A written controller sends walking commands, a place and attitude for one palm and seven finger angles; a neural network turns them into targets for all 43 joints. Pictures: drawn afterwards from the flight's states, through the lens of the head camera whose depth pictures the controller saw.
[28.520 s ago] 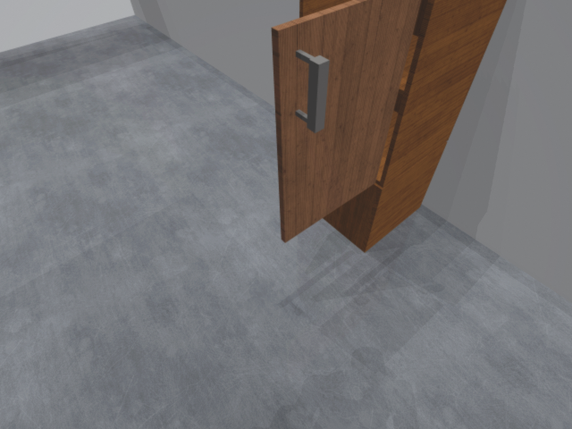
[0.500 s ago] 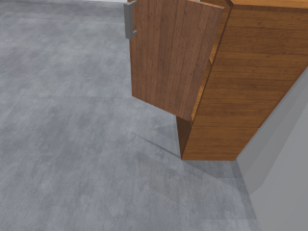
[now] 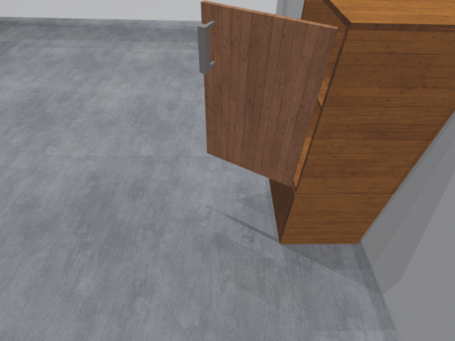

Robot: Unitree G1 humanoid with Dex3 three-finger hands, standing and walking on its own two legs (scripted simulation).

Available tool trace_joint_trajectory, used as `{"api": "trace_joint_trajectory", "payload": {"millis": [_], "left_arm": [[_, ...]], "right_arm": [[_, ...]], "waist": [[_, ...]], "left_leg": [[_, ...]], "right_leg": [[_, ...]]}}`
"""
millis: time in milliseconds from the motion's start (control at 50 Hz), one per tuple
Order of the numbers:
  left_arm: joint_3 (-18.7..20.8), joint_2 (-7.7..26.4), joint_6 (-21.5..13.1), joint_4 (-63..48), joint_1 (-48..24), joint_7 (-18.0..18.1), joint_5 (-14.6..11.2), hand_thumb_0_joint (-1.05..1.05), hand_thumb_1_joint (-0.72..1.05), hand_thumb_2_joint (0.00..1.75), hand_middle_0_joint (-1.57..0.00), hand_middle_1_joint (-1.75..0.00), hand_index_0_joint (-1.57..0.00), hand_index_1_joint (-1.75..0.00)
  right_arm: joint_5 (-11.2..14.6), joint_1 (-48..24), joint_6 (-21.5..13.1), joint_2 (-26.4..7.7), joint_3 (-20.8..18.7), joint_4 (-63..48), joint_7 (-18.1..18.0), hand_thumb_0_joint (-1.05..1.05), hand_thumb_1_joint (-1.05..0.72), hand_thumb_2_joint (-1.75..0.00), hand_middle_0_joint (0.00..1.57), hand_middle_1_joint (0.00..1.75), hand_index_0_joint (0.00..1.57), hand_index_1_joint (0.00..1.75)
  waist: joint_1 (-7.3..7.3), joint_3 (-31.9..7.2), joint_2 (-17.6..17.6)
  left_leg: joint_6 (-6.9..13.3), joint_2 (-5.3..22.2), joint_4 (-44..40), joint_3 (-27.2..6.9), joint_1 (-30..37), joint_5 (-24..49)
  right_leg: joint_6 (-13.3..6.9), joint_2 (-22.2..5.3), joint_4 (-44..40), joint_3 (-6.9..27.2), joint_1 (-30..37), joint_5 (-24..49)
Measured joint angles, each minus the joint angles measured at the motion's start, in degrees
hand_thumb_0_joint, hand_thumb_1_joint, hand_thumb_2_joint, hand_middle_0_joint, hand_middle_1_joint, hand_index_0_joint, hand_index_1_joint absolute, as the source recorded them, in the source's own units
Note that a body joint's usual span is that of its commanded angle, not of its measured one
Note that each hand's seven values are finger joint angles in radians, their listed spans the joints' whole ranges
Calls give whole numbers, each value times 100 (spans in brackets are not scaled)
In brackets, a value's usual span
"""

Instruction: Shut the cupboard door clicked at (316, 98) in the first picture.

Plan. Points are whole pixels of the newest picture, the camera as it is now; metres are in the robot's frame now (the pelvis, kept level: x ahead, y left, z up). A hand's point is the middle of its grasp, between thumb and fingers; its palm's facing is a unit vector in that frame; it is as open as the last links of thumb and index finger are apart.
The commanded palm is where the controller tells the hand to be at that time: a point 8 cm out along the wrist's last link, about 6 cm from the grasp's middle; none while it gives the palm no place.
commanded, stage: let the arm hang, fingers relaxed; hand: left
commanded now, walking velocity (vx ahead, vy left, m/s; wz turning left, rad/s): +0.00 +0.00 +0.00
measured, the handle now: (208, 47) +0.89 +0.11 +0.13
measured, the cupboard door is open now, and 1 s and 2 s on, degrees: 60 60 60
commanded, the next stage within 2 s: look to check the result in 0.28 s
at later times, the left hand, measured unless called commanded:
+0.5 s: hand out of the picture -0.02 +0.16 -0.18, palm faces +0.03 -0.99 -0.16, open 7.4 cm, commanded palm none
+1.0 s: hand out of the picture +0.01 +0.16 -0.18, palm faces +0.03 -0.99 -0.16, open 7.4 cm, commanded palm none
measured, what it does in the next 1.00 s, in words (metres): stands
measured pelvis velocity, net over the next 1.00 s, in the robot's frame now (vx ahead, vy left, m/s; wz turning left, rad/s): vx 0.03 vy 0.00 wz -0.02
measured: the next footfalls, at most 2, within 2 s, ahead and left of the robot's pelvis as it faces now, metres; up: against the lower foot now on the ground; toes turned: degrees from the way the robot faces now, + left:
right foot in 1.86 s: +0.09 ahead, -0.15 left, +0.00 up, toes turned +30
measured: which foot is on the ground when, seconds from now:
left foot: down 0.00-1.00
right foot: down 0.00-1.00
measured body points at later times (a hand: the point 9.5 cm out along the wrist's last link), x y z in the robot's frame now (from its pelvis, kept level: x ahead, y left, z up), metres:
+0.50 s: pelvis +0.01 +0.00 +0.00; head +0.01 +0.00 +0.45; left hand -0.02 +0.21 -0.16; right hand -0.01 -0.21 -0.16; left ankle +0.04 +0.08 -0.74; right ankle +0.02 -0.12 -0.74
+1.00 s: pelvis +0.03 +0.00 +0.00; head +0.03 +0.00 +0.45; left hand +0.01 +0.21 -0.16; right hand +0.00 -0.21 -0.16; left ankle +0.04 +0.08 -0.74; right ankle +0.02 -0.12 -0.74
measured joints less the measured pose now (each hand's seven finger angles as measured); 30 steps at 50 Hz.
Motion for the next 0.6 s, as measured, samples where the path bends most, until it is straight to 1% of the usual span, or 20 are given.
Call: {"api": "trace_joint_trajectory", "payload": {"millis": [200,600], "left_arm": [[-5,-164,-83,40,-26,31,4,1,91,90,-20,-30,-20,-30],[-11,-112,-122,95,-42,67,-22,1,91,90,-20,-30,-20,-30]], "right_arm": [[16,-46,-62,59,-14,36,-10,0,-91,-90,20,30,20,30],[35,-156,-81,1,-3,103,-14,0,-91,-90,20,30,20,30]], "waist": [[-22,-15,9],[-37,76,16]], "left_leg": [[29,-34,-49,56,39,-8],[4,12,14,88,129,-156]], "right_leg": [[38,-36,27,60,-12,-34],[27,11,6,99,99,-121]]}}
